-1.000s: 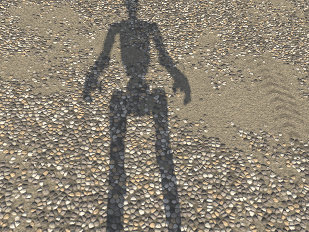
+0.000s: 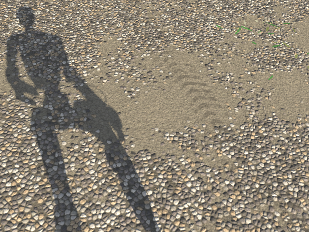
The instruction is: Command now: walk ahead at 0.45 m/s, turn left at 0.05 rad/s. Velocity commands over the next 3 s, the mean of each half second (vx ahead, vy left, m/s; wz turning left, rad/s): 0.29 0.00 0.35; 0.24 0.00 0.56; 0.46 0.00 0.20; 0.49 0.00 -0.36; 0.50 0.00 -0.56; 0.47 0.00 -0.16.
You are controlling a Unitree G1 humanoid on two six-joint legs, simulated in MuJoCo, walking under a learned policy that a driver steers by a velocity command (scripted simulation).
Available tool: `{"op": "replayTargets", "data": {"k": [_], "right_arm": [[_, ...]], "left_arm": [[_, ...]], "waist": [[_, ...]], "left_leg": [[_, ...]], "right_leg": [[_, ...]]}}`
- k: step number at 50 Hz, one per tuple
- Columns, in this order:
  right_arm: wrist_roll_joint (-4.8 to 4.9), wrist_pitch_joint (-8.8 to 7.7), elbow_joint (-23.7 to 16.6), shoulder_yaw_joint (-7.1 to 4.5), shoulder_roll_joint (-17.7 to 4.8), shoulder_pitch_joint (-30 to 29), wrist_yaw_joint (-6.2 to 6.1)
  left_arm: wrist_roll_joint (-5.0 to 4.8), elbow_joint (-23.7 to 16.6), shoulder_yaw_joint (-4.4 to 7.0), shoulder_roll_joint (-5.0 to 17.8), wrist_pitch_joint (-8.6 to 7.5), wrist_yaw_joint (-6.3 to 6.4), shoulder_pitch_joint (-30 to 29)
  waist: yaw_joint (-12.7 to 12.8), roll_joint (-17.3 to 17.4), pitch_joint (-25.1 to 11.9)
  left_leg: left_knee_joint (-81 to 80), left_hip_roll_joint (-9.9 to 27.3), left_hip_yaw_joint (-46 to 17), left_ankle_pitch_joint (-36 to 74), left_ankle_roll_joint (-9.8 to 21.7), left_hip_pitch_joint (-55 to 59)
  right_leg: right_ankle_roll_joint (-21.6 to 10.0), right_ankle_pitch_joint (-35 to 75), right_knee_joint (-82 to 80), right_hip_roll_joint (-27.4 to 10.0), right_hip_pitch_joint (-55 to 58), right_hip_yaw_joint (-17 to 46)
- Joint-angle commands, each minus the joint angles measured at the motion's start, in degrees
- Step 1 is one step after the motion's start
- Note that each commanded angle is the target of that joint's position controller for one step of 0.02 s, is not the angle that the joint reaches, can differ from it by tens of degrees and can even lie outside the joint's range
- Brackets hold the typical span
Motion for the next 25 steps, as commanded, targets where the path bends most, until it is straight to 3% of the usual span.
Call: {"op": "replayTargets", "data": {"k": [1, 3, 5, 6, 7, 8, 9, 10, 11, 12, 13, 15, 17, 21, 25], "right_arm": [[0.72, -0.28, -2.2, -2.7, -11.2, 1.0, -0.3], [1.17, 0.15, -1.8, -3.06, -12.1, 0.8, -0.46], [1.21, 0.62, -1.8, -3.62, -13.6, -0.3, -0.71], [1.09, 0.83, -1.9, -3.44, -13.2, -1.0, -0.79], [0.29, 0.76, -2.8, -2.65, -11.1, -1.4, -0.86], [-0.72, 0.2, -5.3, -0.64, -4.1, 3.3, -0.8], [0.55, -0.43, -4.4, -0.53, -4.6, 6.3, -0.83], [2.07, -0.18, -4.8, -2.46, -10.6, 1.6, -0.86], [1.94, 0.3, -5.9, -2.69, -10.9, -2.5, -1.04], [1.1, 0.99, -5.7, -2.69, -9.9, -3.6, -1.27], [0.73, 2.1, -5.5, -3.08, -9.2, -3.1, -1.44], [0.9, 4.1, -5.5, -2.96, -6.7, -1.2, -1.56], [0.5, 5.05, -7.5, -2.95, -6.0, -3.4, -1.78], [-0.05, 4.89, -10.3, -2.46, -5.1, -8.9, -0.3], [0.09, 5.44, -13.8, -3.09, -6.8, -13.9, 1.37]], "left_arm": [[-0.49, -6.9, -0.21, 1.5, -1.74, -1.03, -11.6], [-0.66, -7.3, 0.3, 3.0, -2.18, -1.43, -11.3], [-0.52, -6.4, 1.39, 5.5, -2.5, -1.18, -7.0], [-0.39, -4.4, 2.57, 7.5, -2.43, -0.6, 0.1], [0.43, -2.6, 3.69, 10.2, -2.27, 0.18, 9.2], [2.74, -2.0, 4.9, 16.4, -1.85, 0.95, 16.3], [2.67, -1.9, 4.01, 13.6, -1.47, 0.73, 16.0], [2.08, -2.6, 2.66, 9.4, -1.15, 0.86, 11.3], [1.45, -2.4, 1.91, 6.7, -0.87, 1.07, 8.0], [1.24, -1.7, 1.36, 4.9, -0.83, 0.92, 5.1], [1.37, -1.5, 1.17, 3.8, -1.1, 0.78, 2.4], [2.07, -0.8, 1.55, 4.4, -1.83, 0.79, -1.2], [2.13, 0.2, 2.04, 5.7, -2.21, 1.3, -3.3], [1.38, 1.8, 2.58, 7.4, -1.02, 2.72, -3.9], [0.03, 3.0, 3.38, 9.9, 0.66, 2.67, -2.5]], "waist": [[-1.1, 8.4, 5.4], [0.5, 9.0, 5.6], [4.1, 9.8, 2.7], [8.2, 9.1, -2.0], [12.6, 8.4, -9.3], [11.8, -5.3, -21.2], [10.7, -15.0, -28.8], [10.5, -9.6, -19.2], [9.1, -6.6, -12.5], [7.2, -3.0, -8.4], [5.1, -3.7, -6.1], [2.6, -4.8, -4.0], [1.9, -4.5, -1.8], [3.4, -2.7, -2.7], [5.1, -2.0, -2.4]], "left_leg": [[-5.2, 12.5, -8.0, 14.7, 9.3, -5.0], [-3.4, 14.3, -9.9, 17.5, 8.6, -2.6], [2.0, 14.7, -10.1, 29.6, 7.4, -1.0], [10.4, 12.4, -7.8, 37.8, 5.9, -2.6], [23.3, 9.2, -6.2, 34.7, 3.4, -10.1], [46.4, 1.2, -2.8, 10.2, -1.0, -30.4], [57.8, -2.7, -9.0, -17.5, -2.4, -35.8], [62.0, 0.5, -9.9, -15.7, -2.8, -39.0], [61.7, 2.8, -7.0, -13.4, -2.9, -40.2], [58.8, 4.4, -6.1, -10.9, -3.3, -38.4], [56.2, 6.0, -5.9, -8.8, -3.5, -34.9], [54.9, 5.8, -4.1, -5.6, -4.4, -29.8], [49.8, 6.2, -3.9, -2.1, -5.1, -30.9], [36.3, 6.5, -2.1, 9.5, -4.2, -28.5], [28.4, 5.6, -0.2, 8.6, -2.4, -27.6]], "right_leg": [[-0.2, 3.0, -6.9, 2.4, 2.4, -2.1], [-1.5, 1.1, -10.0, 2.8, 4.3, -0.8], [-3.3, -2.0, -11.9, 4.2, 11.8, -1.2], [-5.0, -1.8, -13.6, 5.4, 22.3, -2.4], [-7.2, 1.3, -11.7, 1.1, 38.0, 0.9], [-14.0, 5.1, -10.0, -16.0, 62.1, 21.7], [-18.6, 7.1, -18.2, -22.7, 62.2, 38.1], [-16.7, 11.0, -18.8, -20.2, 53.8, 28.8], [-15.3, 17.5, -18.3, -17.9, 46.7, 19.2], [-14.1, 21.9, -19.4, -14.9, 39.1, 13.1], [-13.2, 22.3, -21.4, -12.9, 32.9, 8.4], [-13.9, 21.8, -25.6, -12.1, 24.6, 3.5], [-14.7, 21.8, -28.1, -12.7, 22.2, 0.2], [-13.8, 20.5, -27.6, -11.6, 25.0, -6.4], [-12.6, 17.3, -24.0, -13.4, 29.6, -7.5]]}}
